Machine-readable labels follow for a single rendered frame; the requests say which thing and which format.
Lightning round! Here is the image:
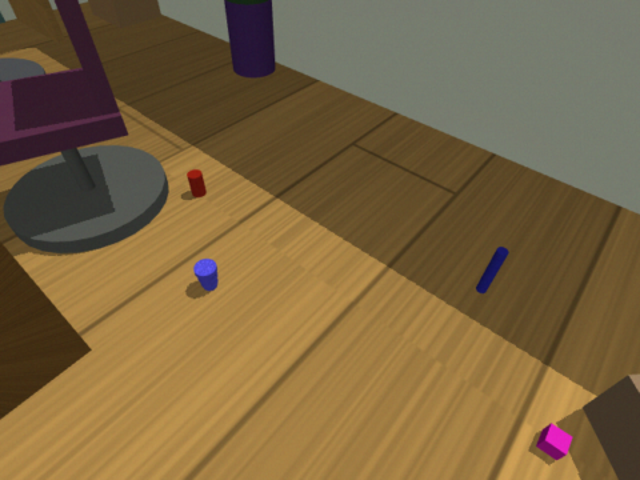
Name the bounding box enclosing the office chair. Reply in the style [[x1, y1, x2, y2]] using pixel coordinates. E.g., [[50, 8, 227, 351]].
[[0, 12, 46, 82], [0, 0, 169, 253]]

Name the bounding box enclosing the potted plant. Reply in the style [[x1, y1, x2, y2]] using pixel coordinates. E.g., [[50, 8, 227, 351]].
[[224, 0, 275, 78]]

